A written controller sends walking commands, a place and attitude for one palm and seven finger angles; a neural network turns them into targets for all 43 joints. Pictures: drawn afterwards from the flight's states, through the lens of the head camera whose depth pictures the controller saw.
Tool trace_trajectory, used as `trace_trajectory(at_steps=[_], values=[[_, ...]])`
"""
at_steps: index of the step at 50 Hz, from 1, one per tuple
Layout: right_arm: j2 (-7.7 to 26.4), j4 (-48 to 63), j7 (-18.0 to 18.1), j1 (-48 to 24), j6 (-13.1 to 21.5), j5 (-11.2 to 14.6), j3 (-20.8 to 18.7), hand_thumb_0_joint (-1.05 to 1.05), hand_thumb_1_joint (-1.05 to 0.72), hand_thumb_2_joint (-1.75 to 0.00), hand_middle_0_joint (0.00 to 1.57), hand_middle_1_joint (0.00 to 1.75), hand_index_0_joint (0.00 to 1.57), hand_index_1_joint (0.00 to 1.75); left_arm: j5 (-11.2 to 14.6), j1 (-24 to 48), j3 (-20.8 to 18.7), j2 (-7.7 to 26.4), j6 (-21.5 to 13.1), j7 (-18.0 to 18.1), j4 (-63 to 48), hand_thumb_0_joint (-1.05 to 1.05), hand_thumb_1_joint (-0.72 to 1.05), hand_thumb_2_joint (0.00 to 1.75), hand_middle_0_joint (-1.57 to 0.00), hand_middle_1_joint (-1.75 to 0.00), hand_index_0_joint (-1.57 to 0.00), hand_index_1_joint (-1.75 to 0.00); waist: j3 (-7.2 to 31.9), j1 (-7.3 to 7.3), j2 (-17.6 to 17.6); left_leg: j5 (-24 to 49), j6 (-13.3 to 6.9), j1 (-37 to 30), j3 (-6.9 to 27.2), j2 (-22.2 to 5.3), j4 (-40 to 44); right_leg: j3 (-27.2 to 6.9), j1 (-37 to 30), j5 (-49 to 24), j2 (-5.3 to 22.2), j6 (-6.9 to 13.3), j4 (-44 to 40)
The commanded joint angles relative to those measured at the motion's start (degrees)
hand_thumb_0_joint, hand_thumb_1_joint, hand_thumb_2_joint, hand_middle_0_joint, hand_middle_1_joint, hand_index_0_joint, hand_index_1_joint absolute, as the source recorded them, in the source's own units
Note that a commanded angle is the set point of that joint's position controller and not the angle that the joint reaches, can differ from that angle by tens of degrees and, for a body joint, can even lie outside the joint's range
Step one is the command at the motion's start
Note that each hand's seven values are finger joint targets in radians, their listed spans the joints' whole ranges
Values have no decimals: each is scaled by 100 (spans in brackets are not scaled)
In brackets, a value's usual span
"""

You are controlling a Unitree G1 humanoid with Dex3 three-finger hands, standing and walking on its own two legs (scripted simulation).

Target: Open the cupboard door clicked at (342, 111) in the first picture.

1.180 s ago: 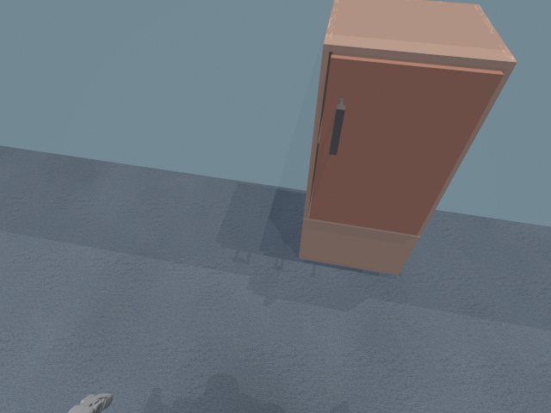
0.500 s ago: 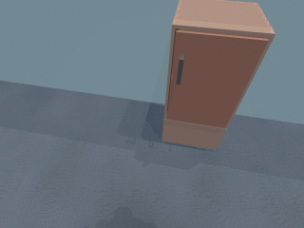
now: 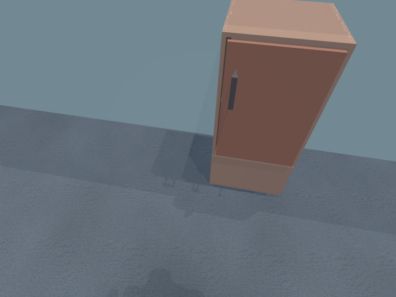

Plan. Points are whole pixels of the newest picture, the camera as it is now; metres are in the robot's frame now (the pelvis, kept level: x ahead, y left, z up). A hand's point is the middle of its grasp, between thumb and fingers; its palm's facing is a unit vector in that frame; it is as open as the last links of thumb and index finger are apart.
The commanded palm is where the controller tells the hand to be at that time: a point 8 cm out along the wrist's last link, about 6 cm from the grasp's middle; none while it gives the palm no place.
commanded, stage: look at it before walking up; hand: left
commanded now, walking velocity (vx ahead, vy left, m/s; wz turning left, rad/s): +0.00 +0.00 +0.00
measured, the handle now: (233, 89) +0.83 -0.09 -0.05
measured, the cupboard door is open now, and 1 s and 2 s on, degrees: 0 0 0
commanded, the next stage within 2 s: turn to face it in 0.26 s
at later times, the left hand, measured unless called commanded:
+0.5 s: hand out of the picture +0.08 +0.25 -0.15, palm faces -0.03 -0.94 -0.33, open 7.4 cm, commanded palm none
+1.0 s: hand out of the picture +0.08 +0.16 -0.18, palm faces -0.15 -0.96 -0.22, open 7.4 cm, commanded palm none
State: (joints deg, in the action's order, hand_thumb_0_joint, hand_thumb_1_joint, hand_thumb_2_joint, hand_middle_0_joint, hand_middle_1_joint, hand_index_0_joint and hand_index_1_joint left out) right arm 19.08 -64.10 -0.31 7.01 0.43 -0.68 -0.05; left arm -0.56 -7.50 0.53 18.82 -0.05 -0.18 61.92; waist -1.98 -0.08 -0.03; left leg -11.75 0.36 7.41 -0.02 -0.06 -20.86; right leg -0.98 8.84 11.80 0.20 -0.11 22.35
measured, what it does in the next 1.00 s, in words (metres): stands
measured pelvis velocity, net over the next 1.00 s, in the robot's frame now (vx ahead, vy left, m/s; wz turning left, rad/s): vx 0.03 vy -0.04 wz -0.18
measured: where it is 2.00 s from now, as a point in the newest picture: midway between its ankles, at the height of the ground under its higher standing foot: outside the picture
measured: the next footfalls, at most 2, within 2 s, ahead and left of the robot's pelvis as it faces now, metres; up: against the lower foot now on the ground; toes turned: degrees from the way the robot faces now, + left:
left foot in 1.38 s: +0.26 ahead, +0.01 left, +0.00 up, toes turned -3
right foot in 1.88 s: +0.38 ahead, -0.26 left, +0.00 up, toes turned -20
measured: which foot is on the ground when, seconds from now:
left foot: down 0.00-1.00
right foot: down 0.00-1.00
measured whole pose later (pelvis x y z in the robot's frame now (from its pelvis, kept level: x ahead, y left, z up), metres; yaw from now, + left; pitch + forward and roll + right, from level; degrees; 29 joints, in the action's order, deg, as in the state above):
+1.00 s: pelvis +0.03 -0.04 -0.02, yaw -10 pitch -1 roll +0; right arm 13.4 -62.3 0.4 16.9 -0.2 -1.8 -2.8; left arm -1.7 -17.6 -2.8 12.2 1.6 -3.0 57.2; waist -1.4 0.0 -1.8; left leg -22.7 2.3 9.4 -7.9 -7.5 -33.8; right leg 3.4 15.9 20.6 1.1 0.6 34.3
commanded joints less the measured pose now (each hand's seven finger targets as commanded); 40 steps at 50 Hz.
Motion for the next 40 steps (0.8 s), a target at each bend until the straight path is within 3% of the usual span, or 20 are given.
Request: trace_trajectory(at_steps=[1, 11, 18, 23, 32, 35, 37, 38, 39, 40], values=[[1161, 367, 97, -269, 145, 20, -208, 0, -90, -90, 20, 30, 20, 30, -13, 195, -251, 1194, -158, 95, -354, 0, 90, 90, -20, -30, -20, -30, 338, 3, 66, 566, -173, -4, 536, -652, 320, -589, 1, -611, 630, 181, -389], [1183, 364, 113, -296, 158, 30, -206, 0, -90, -90, 20, 30, 20, 30, -6, 156, -257, 1219, -177, 105, -336, 0, 90, 90, -20, -30, -20, -30, 497, 5, 53, 1038, -167, -176, 486, -684, 266, -561, -177, -1227, 656, 195, -304], [1193, 366, 113, -340, 142, 23, -202, 0, -90, -90, 20, 30, 20, 30, -7, 187, -253, 1232, -169, 102, -320, 0, 90, 90, -20, -30, -20, -30, 287, 2, 46, 844, -154, -121, 486, -674, 357, -582, -89, -1045, 650, 189, -399], [1205, 381, 129, -313, 148, 17, -226, 0, -90, -90, 20, 30, 20, 30, -16, 194, -276, 1245, -139, 87, -367, 0, 90, 90, -20, -30, -20, -30, 342, 2, -16, 850, -153, -212, 392, -712, 279, -650, -27, -1154, 616, 209, -335], [518, 502, 172, 129, 2, 10, -188, 0, -90, -90, 20, 30, 20, 30, -24, -241, -219, 637, 69, 122, -474, 0, 90, 90, -20, -30, -20, -30, 392, -26, 97, 844, -40, -136, 27, -745, -241, -827, 302, -1607, 555, 167, 145], [459, 556, 177, 183, -26, 10, -216, 0, -90, -90, 20, 30, 20, 30, -32, -301, -236, 589, 99, 120, -572, 0, 90, 90, -20, -30, -20, -30, 271, -29, 55, 475, -52, 47, 18, -747, -277, -928, 469, -1336, 502, 186, 208], [524, 576, 159, 281, -33, -27, -245, 0, -90, -90, 20, 30, 20, 30, -53, -411, -262, 525, 130, 53, -609, 0, 90, 90, -20, -30, -20, -30, 232, -30, 8, -890, -138, 53, 199, -894, -17, -847, 717, 262, 260, 165, 243], [614, 597, 149, 312, -40, -49, -296, 0, -90, -90, 20, 30, 20, 30, -71, -441, -280, 481, 153, 2, -676, 0, 90, 90, -20, -30, -20, -30, 28, -32, -177, -1730, -245, 116, 425, -1045, 242, -734, 1037, 1197, 78, 148, 365], [745, 616, 147, 376, -49, -69, -355, 0, -90, -90, 20, 30, 20, 30, -90, -459, -317, 421, 174, -50, -742, 0, 90, 90, -20, -30, -20, -30, -198, -52, -417, -2514, -419, 172, 780, -1309, 565, -534, 1416, 1635, -129, 115, 765], [916, 634, 154, 456, -36, -70, -442, 0, -90, -90, 20, 30, 20, 30, -98, -500, -352, 312, 187, -91, -794, 0, 90, 90, -20, -30, -20, -30, -270, -97, -888, -2970, -694, 277, 1281, -1817, 979, -125, 1579, 1422, -304, 69, 1730]])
